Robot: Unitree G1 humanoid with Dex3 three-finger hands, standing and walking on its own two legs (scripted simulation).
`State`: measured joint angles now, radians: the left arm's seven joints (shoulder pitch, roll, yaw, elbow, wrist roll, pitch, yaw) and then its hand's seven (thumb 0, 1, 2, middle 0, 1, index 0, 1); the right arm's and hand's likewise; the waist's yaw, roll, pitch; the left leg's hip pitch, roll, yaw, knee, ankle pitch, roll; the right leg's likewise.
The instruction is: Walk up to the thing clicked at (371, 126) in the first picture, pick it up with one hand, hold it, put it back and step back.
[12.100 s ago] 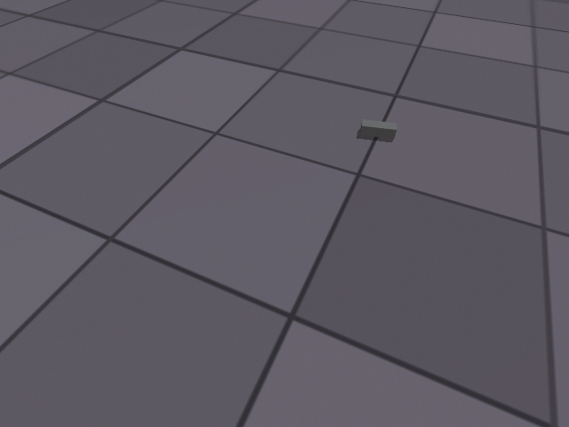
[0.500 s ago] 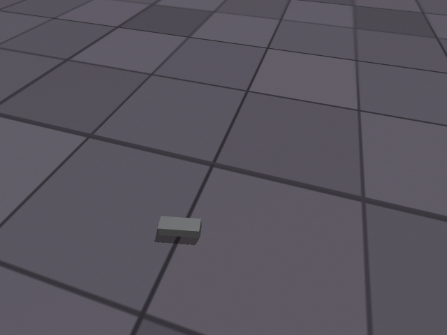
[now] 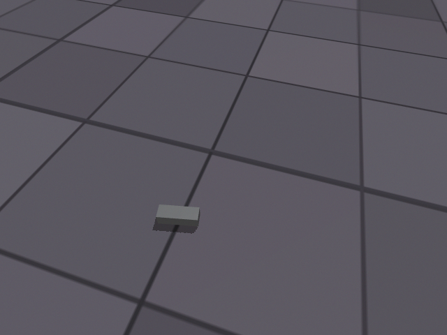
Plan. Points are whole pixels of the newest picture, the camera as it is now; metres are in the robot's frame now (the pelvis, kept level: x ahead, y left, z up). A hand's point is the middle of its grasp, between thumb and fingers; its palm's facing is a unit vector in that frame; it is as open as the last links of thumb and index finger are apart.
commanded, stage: stand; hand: left
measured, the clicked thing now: (178, 215) +0.77 +0.24 -0.74
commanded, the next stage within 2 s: walk up in 0.86 s
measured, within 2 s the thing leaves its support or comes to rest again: neither
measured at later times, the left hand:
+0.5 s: hand out of the picture +0.05 +0.24 -0.15, palm faces -0.02 -0.94 -0.34, open 7.4 cm
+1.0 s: hand out of the picture +0.04 +0.26 -0.15, palm faces +0.03 -0.94 -0.34, open 7.4 cm
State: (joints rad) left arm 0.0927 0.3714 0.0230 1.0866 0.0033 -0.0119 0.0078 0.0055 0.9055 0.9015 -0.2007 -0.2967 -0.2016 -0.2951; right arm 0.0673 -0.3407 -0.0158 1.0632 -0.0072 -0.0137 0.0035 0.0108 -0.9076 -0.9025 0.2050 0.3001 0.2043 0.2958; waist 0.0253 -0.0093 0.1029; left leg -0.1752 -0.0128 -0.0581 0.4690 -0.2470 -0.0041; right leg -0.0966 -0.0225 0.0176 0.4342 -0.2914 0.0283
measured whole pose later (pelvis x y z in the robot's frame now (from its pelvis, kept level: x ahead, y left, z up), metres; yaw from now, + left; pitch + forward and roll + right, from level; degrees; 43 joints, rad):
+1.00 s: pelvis -0.01 -0.01 +0.01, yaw +1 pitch -2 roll +0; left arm 0.21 0.36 0.07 1.05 0.04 -0.05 -0.03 0.00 0.90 0.90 -0.20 -0.30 -0.20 -0.30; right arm 0.19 -0.38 -0.04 1.07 -0.04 -0.01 0.04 0.01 -0.91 -0.90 0.21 0.30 0.20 0.30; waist 0.02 0.00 0.04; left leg -0.30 0.01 -0.02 0.68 -0.40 0.02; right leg -0.07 -0.01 0.01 0.34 -0.23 -0.04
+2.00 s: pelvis +0.24 +0.00 -0.02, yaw -1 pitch -3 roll -1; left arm 0.22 0.39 0.01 0.91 -0.01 -0.02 0.01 0.01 0.91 0.90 -0.20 -0.30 -0.20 -0.30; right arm 0.16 -0.36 -0.01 0.89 -0.01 -0.02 0.01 0.01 -0.91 -0.90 0.20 0.30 0.20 0.30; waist 0.03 -0.03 0.13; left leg -0.39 0.04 0.01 0.68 -0.24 0.00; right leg -0.24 -0.01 -0.01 0.67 -0.37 -0.01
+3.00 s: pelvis +0.27 +0.00 +0.01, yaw +0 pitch -2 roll -1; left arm 0.09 0.35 0.02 1.17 0.01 -0.01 -0.01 0.00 0.91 0.90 -0.20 -0.30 -0.20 -0.30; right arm 0.08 -0.34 0.00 1.17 0.00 -0.01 0.01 0.01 -0.91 -0.90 0.20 0.30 0.20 0.30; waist -0.01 0.00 0.06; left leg -0.21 0.02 0.01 0.34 -0.09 0.00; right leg -0.05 -0.02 -0.03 0.30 -0.22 0.02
